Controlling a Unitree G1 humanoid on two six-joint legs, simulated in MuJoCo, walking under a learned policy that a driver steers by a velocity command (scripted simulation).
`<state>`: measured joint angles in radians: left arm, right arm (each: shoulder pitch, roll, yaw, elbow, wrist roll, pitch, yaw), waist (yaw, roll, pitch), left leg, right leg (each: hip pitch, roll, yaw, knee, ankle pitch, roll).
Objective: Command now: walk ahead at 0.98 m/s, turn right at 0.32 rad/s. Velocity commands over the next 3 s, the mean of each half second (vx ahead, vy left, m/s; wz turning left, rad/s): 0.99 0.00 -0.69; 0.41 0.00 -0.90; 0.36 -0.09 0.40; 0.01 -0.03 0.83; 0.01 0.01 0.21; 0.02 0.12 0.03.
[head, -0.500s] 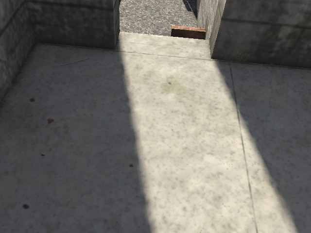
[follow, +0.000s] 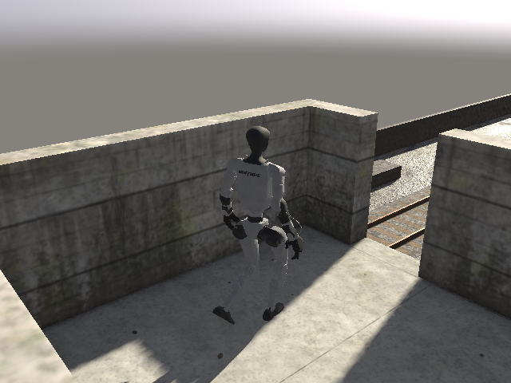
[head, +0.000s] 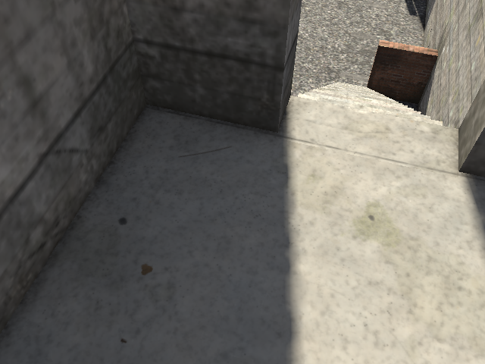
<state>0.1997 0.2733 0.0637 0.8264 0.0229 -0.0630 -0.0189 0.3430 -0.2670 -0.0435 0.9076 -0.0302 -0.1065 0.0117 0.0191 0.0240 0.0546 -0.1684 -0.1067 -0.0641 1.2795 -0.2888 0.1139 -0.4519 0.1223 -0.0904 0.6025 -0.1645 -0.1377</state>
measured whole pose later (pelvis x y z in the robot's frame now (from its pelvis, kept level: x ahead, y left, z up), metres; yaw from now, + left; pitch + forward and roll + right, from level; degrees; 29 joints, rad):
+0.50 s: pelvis +0.45 +0.01 +0.02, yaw -23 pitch +3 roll +2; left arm 0.30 0.34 0.09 0.81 0.01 -0.04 -0.03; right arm 0.19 -0.27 -0.03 0.74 -0.06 -0.10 -0.01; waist 0.02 -0.04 0.01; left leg -0.28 0.03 0.08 0.48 -0.24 -0.02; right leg -0.48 0.00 0.01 1.28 -0.30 -0.11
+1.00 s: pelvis +0.73 -0.11 +0.02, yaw -50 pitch +2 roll +0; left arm 0.18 0.30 0.06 0.62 -0.03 0.01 0.01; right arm 0.05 -0.29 0.00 0.62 -0.01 -0.08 -0.02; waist 0.03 0.03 0.09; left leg -0.66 0.06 -0.17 1.01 -0.29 -0.10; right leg -0.35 0.20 0.16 0.43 -0.09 -0.12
